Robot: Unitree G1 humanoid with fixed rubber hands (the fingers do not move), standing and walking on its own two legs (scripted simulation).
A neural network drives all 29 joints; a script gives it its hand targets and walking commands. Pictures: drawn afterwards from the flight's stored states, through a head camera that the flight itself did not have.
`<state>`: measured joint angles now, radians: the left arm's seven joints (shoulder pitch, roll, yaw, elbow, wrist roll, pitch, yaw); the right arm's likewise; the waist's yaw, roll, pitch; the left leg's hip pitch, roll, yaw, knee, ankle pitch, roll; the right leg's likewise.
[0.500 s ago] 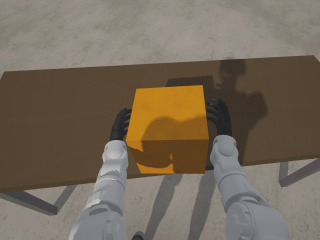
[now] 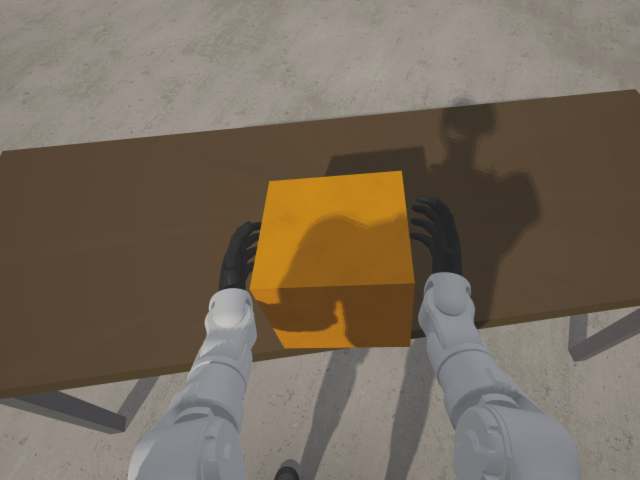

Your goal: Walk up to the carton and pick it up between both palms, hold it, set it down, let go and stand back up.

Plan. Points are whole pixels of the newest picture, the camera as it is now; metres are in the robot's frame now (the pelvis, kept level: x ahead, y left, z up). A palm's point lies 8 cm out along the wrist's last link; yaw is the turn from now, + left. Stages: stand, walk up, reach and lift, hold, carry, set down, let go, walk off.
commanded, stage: set down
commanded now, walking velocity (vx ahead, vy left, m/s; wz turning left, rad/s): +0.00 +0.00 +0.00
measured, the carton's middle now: (340, 264) +0.40 +0.01 -0.03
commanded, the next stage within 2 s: none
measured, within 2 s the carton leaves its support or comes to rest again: rests again in 0.98 s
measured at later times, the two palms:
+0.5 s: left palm (237, 286) +0.35 +0.15 -0.01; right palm (444, 267) +0.37 -0.12 +0.02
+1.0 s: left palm (240, 288) +0.35 +0.15 -0.01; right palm (447, 277) +0.36 -0.13 +0.01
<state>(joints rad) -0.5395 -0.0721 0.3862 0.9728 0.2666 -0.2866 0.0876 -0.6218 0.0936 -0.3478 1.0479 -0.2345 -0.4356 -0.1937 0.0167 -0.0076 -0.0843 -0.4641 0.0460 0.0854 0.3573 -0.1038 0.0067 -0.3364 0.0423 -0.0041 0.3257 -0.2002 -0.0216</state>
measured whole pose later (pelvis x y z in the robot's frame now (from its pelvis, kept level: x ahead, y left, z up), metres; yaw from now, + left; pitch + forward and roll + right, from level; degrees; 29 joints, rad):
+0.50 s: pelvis -0.01 +0.00 +0.00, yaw +0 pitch +12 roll -1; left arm -0.57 -0.10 0.50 0.99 0.39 -0.36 0.07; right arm -0.64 0.14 -0.55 1.07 -0.39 -0.50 -0.16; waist 0.03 -0.04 -0.05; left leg -0.47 0.05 0.08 0.35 -0.09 0.01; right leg -0.35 0.05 -0.01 0.34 -0.20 -0.03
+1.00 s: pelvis -0.01 +0.00 +0.00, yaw +0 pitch +12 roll -1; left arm -0.59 -0.13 0.55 0.96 0.46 -0.39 0.06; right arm -0.64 0.15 -0.63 1.05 -0.45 -0.52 -0.14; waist 0.02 -0.05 -0.03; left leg -0.49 0.05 0.08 0.37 -0.09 0.01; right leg -0.37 0.05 -0.01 0.37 -0.20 -0.03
